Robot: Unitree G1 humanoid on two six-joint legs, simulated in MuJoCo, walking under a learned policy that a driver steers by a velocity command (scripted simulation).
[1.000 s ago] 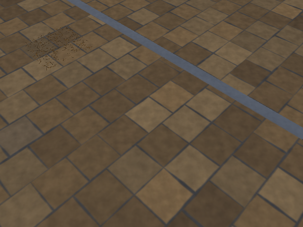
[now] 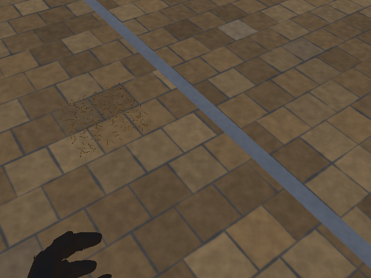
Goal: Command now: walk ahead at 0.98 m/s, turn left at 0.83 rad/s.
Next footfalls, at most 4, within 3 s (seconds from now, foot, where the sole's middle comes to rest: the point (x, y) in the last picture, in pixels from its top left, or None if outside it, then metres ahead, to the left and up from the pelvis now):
0.14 right None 0.36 -0.15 -0.78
0.62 left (101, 249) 0.65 0.27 -0.78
1.06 right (100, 165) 1.04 0.30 -0.78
1.58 left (50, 168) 1.04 0.52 -0.78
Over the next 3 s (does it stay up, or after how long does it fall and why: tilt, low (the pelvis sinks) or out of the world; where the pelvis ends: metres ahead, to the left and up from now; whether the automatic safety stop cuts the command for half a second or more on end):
stays up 1.00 0.41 -0.01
